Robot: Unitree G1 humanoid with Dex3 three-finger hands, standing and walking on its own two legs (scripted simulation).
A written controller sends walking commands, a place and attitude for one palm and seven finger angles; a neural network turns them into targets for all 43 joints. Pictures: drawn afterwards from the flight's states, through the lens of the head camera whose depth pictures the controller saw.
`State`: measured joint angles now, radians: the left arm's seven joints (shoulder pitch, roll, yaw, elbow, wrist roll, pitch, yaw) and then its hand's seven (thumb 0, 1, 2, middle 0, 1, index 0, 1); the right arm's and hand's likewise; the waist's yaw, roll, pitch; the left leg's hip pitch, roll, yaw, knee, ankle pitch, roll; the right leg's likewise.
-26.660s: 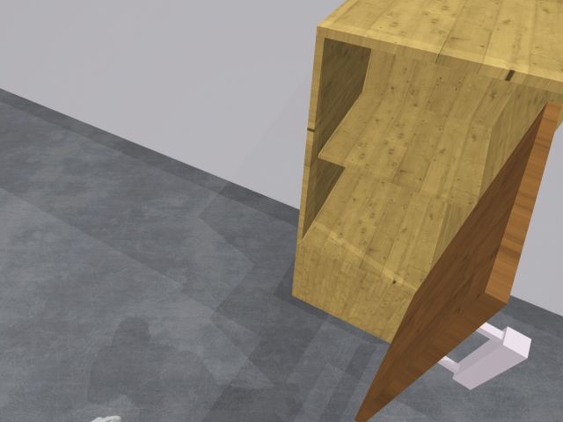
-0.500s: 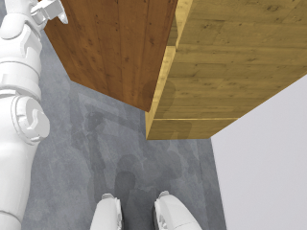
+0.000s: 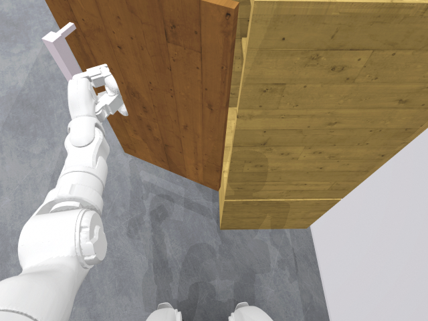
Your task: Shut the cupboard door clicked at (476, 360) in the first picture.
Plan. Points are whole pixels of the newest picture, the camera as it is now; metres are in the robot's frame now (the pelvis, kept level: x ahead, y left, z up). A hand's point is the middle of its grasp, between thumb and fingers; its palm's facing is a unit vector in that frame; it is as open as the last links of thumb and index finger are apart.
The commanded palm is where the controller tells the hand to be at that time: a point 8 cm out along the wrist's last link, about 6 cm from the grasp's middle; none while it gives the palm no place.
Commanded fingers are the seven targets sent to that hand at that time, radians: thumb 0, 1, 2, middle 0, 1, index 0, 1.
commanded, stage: pull the fist back off the door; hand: left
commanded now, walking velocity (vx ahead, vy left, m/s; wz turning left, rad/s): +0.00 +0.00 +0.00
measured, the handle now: (75, 60) +0.63 +0.22 +0.10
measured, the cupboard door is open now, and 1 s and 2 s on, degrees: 65 65 65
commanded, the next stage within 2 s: draw the hand back to the body in 0.26 s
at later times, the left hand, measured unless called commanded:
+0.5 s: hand (106, 117) +0.45 +0.14 +0.11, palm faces +0.11 -0.99 -0.01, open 3.1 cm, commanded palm +0.40 +0.19 +0.11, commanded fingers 0.00 0.90 0.90 -1.30 -1.50 -1.30 -1.50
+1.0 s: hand (40, 187) +0.31 +0.19 +0.15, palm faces +0.15 -0.97 -0.18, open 3.1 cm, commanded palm +0.27 +0.24 +0.17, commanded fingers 0.00 0.90 0.90 -0.97 -1.14 -0.97 -1.14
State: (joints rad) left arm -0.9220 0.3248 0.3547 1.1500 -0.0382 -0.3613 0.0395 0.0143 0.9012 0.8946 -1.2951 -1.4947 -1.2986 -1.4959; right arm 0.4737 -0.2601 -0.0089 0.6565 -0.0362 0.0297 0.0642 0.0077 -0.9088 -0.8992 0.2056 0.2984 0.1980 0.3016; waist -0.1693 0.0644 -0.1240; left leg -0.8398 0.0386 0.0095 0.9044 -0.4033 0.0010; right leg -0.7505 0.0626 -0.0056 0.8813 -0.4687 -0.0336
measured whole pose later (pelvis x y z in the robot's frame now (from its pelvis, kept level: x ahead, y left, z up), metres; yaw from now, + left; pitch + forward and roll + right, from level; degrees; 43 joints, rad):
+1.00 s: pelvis -0.01 +0.01 +0.04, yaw +1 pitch +2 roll +0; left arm -0.11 0.26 0.13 0.22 -0.12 -0.11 -0.01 0.01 0.90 0.89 -1.19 -1.38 -1.20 -1.38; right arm 0.20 -0.25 0.02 0.60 0.06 0.00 -0.08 0.02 -0.91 -0.90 0.20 0.30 0.20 0.30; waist -0.01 0.06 -0.06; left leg -0.35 0.00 0.02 0.61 -0.29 0.01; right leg -0.27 0.02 0.00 0.62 -0.37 -0.02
